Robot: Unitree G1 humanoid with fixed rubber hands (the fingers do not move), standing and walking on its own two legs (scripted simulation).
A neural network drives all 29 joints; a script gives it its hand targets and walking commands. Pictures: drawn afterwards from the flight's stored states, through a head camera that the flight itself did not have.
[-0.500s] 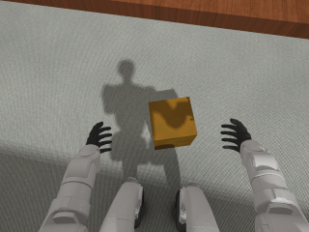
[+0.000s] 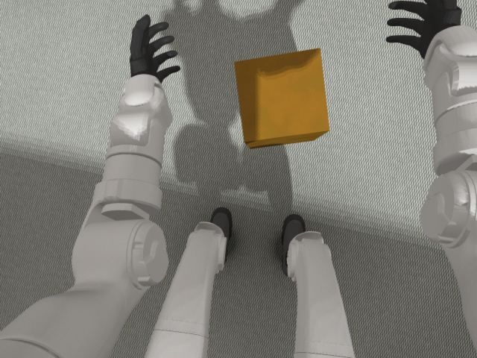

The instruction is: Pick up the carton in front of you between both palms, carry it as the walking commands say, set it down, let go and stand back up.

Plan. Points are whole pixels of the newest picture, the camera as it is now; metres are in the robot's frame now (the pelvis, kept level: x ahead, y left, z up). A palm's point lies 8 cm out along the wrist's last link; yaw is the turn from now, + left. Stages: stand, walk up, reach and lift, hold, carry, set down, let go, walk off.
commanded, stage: reach and lift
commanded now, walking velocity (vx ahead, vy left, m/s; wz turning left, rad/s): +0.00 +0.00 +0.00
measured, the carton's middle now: (279, 106) +0.54 -0.02 -0.54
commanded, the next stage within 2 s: none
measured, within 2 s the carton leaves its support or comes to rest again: leaves its support in 1.86 s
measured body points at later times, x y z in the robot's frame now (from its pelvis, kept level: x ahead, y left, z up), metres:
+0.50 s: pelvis +0.01 +0.01 -0.09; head +0.38 -0.02 +0.17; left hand +0.52 +0.18 -0.26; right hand +0.58 -0.19 -0.26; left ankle +0.08 +0.15 -0.62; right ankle +0.08 -0.10 -0.62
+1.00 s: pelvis -0.04 +0.00 -0.27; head +0.36 -0.01 -0.07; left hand +0.52 +0.18 -0.46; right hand +0.58 -0.19 -0.47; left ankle +0.08 +0.15 -0.62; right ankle +0.08 -0.10 -0.63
